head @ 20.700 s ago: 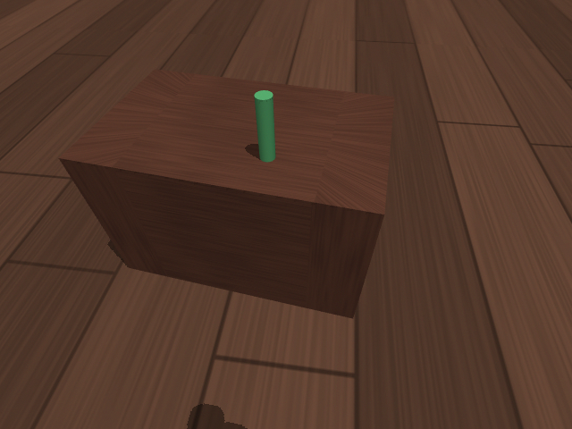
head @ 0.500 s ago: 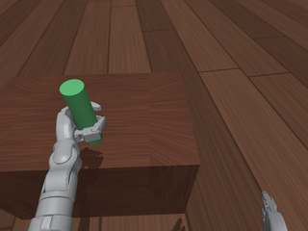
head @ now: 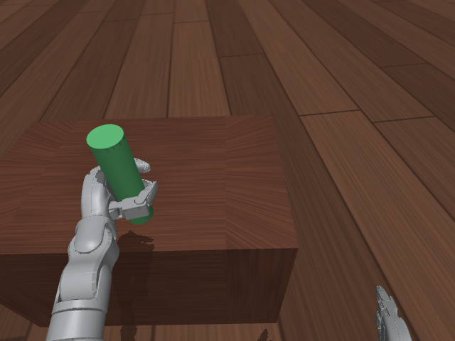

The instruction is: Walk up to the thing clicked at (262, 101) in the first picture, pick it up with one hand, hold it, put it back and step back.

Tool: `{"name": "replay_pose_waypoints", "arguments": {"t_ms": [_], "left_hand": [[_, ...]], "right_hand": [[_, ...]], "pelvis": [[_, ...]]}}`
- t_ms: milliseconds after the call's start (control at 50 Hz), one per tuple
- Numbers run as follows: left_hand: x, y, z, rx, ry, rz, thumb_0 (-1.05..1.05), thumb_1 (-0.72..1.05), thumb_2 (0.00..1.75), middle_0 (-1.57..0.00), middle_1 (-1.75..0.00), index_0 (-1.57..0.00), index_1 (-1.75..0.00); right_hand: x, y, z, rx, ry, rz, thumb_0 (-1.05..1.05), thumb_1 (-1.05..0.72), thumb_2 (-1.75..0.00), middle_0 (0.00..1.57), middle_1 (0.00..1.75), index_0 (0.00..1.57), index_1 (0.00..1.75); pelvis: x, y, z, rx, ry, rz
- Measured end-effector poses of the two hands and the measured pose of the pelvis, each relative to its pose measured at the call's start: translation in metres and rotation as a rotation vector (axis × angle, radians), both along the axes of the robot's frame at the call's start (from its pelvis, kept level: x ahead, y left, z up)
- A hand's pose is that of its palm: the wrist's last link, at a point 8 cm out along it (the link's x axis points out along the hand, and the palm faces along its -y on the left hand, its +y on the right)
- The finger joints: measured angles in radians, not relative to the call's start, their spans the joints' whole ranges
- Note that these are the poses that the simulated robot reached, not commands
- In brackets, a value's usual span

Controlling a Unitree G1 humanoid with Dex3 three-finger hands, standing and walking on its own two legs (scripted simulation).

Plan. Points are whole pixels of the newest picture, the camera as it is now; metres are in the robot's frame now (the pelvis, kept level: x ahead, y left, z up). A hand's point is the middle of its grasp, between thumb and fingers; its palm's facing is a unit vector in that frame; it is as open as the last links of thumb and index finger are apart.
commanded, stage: hold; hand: left
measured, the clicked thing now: (126, 181) +0.34 +0.18 +0.15
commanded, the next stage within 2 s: none
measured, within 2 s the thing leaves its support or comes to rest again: neither
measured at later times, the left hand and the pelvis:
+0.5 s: hand (132, 188) +0.33 +0.17 +0.15, palm faces +0.19 -0.98 -0.02, open 6.1 cm; pelvis +0.01 +0.00 +0.01, yaw +0 degrees
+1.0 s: hand (136, 185) +0.34 +0.17 +0.15, palm faces +0.18 -0.98 +0.00, open 6.1 cm; pelvis +0.01 +0.00 +0.01, yaw +1 degrees
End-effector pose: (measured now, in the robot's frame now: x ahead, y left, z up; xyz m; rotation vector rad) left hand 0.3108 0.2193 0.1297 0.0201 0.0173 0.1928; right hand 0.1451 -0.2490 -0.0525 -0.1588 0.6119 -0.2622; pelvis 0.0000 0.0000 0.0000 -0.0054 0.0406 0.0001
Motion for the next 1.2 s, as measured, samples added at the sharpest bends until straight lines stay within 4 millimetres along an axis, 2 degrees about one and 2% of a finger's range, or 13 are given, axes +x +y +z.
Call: {"name": "replay_pose_waypoints", "arguments": {"t_ms": [280, 600, 760, 940, 1080, 1200], "left_hand": [[-0.004, 0.001, 0.016, 0.001, -0.019, -0.005, 0.02, 0.07, 1.07, -0.86, -1.08, -0.98, -1.08], [-0.013, 0.000, 0.019, -0.006, 0.004, -0.007, 0.02, 0.07, 1.08, -0.86, -1.08, -0.99, -1.07], [-0.008, 0.001, 0.028, 0.000, -0.005, -0.005, 0.02, 0.07, 1.08, -0.86, -1.08, -0.99, -1.07], [-0.001, -0.003, 0.022, -0.031, 0.028, -0.018, 0.02, 0.07, 1.09, -0.87, -1.08, -0.99, -1.07], [-0.008, -0.001, 0.018, -0.015, 0.028, -0.006, 0.02, 0.07, 1.09, -0.87, -1.08, -0.99, -1.07], [-0.013, 0.003, 0.025, 0.004, -0.006, 0.005, 0.02, 0.07, 1.09, -0.87, -1.08, -0.99, -1.07]], "right_hand": [[0.006, 0.001, -0.001, 0.005, -0.010, 0.005, -0.01, 0.50, -0.05, 0.05, 0.05, 0.05, 0.05], [0.017, -0.001, 0.000, 0.003, -0.024, 0.014, -0.01, 0.50, -0.05, 0.05, 0.05, 0.05, 0.05], [0.020, -0.005, -0.001, -0.006, -0.030, 0.004, -0.01, 0.50, -0.05, 0.05, 0.05, 0.05, 0.05], [0.016, -0.005, -0.001, 0.000, -0.025, 0.006, -0.01, 0.50, -0.05, 0.05, 0.05, 0.05, 0.05], [0.011, -0.009, -0.002, -0.004, -0.011, -0.005, -0.01, 0.50, -0.05, 0.05, 0.05, 0.05, 0.05], [0.018, -0.008, -0.001, -0.010, -0.021, 0.002, -0.01, 0.50, -0.05, 0.05, 0.05, 0.05, 0.05]], "pelvis": [[0.004, 0.001, 0.003, -0.002, -0.017, 0.005], [0.010, 0.000, 0.006, -0.001, -0.024, 0.011], [0.010, -0.001, 0.006, 0.000, -0.028, 0.015], [0.009, -0.001, 0.008, 0.002, -0.026, 0.013], [0.010, -0.001, 0.008, 0.000, -0.026, 0.009], [0.009, -0.002, 0.008, 0.000, -0.030, 0.014]]}}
